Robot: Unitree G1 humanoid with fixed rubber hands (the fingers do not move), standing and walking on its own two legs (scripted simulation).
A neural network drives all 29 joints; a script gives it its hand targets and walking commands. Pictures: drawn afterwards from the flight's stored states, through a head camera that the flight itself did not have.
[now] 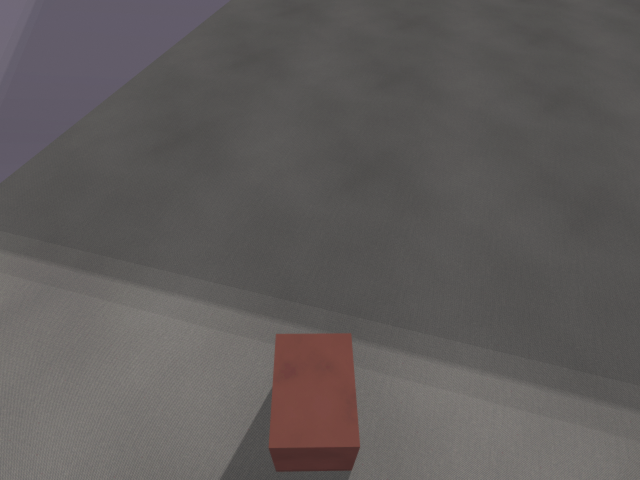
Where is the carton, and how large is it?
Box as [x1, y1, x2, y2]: [269, 333, 359, 471]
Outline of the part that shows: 350,333 276,334 269,434 269,450 276,471 351,470 359,448 359,438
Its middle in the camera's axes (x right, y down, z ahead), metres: -0.01 +0.47 +1.09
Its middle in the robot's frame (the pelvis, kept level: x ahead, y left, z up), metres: +0.43 +0.01 -0.65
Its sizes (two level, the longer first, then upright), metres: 0.290 0.213 0.258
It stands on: the floor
